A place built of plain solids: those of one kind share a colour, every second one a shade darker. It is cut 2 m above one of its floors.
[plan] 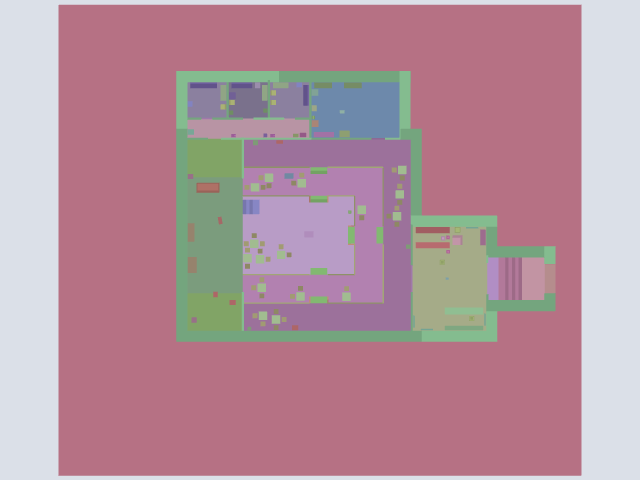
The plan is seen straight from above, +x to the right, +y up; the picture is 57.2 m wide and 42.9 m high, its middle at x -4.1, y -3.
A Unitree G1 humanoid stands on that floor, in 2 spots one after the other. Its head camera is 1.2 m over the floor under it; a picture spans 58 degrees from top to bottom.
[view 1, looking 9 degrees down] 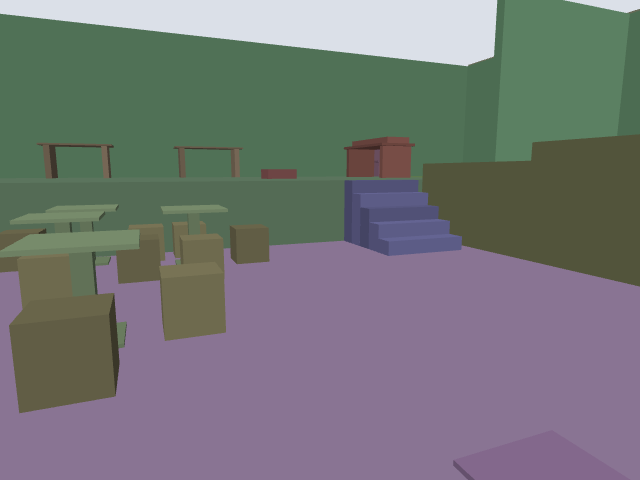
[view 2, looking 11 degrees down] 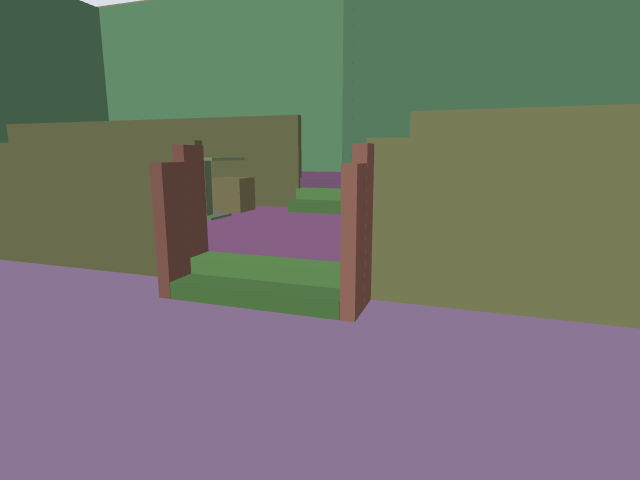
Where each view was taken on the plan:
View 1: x -4.21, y -3.90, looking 158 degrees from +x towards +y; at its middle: platform_stage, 7.42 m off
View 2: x -2.60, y -2.58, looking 109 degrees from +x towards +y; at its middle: floor_terrace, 3.98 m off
